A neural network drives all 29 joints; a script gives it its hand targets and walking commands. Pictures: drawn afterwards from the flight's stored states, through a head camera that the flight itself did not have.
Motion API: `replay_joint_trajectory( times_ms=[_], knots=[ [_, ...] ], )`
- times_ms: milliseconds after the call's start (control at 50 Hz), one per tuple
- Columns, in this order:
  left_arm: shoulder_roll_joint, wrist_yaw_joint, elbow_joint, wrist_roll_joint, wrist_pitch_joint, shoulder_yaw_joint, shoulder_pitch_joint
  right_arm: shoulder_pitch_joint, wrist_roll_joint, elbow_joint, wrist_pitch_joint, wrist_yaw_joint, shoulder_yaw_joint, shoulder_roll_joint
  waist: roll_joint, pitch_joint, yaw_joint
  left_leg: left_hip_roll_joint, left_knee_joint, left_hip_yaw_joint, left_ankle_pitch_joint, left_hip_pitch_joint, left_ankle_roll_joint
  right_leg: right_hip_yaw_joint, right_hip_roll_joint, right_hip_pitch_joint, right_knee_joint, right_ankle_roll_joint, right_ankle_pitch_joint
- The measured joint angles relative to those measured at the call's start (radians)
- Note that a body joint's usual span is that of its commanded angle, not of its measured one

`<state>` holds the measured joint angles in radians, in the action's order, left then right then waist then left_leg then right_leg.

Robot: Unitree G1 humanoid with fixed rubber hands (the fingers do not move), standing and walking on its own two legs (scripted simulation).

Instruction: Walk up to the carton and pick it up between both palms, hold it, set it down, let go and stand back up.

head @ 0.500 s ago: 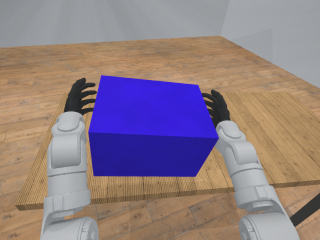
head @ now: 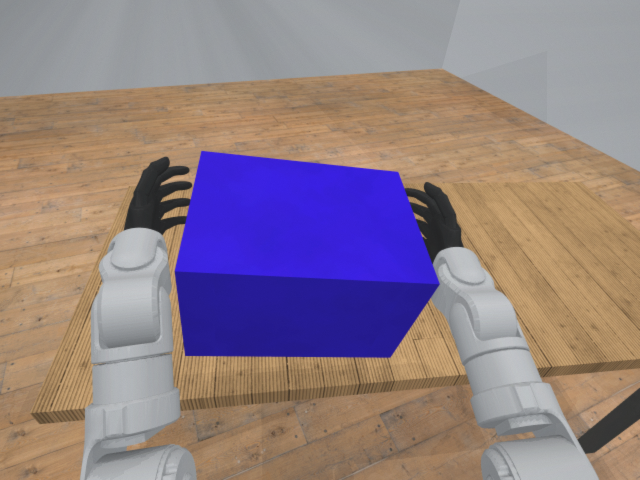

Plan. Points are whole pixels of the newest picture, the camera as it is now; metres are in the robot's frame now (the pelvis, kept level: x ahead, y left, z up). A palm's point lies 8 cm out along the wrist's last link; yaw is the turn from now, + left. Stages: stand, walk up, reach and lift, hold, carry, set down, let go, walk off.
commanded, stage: hold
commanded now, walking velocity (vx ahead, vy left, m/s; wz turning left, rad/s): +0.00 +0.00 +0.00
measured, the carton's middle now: (298, 257) +0.35 +0.01 +0.14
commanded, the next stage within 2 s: none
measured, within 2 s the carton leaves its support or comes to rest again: neither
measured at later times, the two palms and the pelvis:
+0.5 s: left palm (140, 224) +0.35 +0.19 +0.19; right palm (433, 236) +0.35 -0.16 +0.17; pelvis +0.00 +0.00 +0.00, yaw +1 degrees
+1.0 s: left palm (142, 234) +0.33 +0.19 +0.19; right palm (438, 245) +0.34 -0.16 +0.17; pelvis +0.00 +0.00 +0.00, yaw +0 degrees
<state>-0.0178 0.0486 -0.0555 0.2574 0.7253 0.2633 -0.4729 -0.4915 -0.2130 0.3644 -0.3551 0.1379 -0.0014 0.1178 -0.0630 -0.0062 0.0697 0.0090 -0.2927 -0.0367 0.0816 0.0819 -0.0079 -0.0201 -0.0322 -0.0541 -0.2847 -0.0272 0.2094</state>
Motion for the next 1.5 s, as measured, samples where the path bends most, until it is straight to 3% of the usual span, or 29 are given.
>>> replay_joint_trajectory(
  times_ms=[180,400,660,900,1280,1500],
  knots=[
    [-0.013,0.021,0.068,0.014,0.005,0.029,-0.039,-0.049,0.038,0.061,-0.027,-0.009,-0.017,-0.021,-0.009,0.002,-0.006,0.001,0.015,-0.001,-0.016,-0.006,-0.001,0.000,-0.001,0.007,-0.013,-0.003,-0.001],
    [-0.035,0.011,0.141,0.007,-0.017,0.033,-0.104,-0.108,0.072,0.130,0.000,-0.027,-0.066,-0.039,-0.023,-0.018,-0.007,-0.001,0.018,0.008,-0.028,0.033,0.000,-0.010,0.000,0.048,-0.019,-0.004,-0.005],
    [-0.018,-0.006,0.048,0.000,-0.007,-0.005,-0.026,-0.035,0.017,0.064,0.015,-0.015,-0.022,-0.014,-0.013,-0.011,0.009,-0.007,0.002,0.005,-0.002,0.014,-0.004,-0.006,0.007,0.011,0.004,0.005,-0.001],
    [0.009,-0.009,-0.019,0.006,0.012,-0.007,0.022,-0.001,-0.017,0.000,-0.017,-0.002,0.010,0.013,0.001,-0.008,-0.005,-0.001,-0.001,-0.015,0.007,-0.011,-0.005,0.014,0.003,-0.010,0.005,0.005,-0.001],
    [-0.020,-0.005,0.139,0.012,-0.001,0.023,-0.104,-0.107,0.051,0.137,-0.011,-0.033,-0.061,-0.019,-0.007,-0.025,-0.007,0.001,0.015,-0.002,-0.024,0.036,-0.001,0.000,-0.001,0.054,-0.020,-0.003,-0.006],
    [-0.013,0.016,0.069,0.014,-0.006,0.028,-0.034,-0.059,0.019,0.082,-0.011,-0.002,-0.007,-0.015,-0.012,-0.015,-0.002,0.000,0.007,-0.001,0.000,-0.007,0.002,0.000,0.000,-0.002,-0.001,-0.002,0.004]
  ],
)
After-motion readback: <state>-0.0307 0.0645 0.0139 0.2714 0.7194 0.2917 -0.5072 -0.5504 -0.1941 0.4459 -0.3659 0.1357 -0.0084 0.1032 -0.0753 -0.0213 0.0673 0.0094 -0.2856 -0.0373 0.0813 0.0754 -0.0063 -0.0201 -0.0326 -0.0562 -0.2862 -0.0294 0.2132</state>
